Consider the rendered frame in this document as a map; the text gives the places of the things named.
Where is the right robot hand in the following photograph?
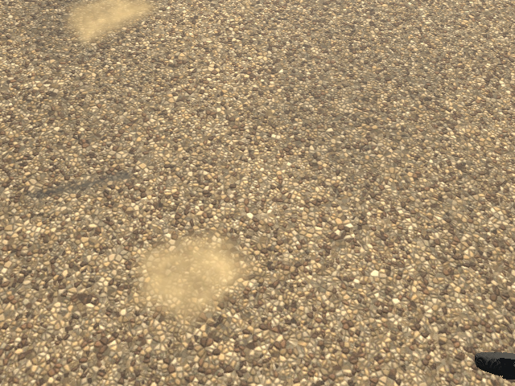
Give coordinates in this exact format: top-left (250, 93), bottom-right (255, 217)
top-left (475, 352), bottom-right (515, 380)

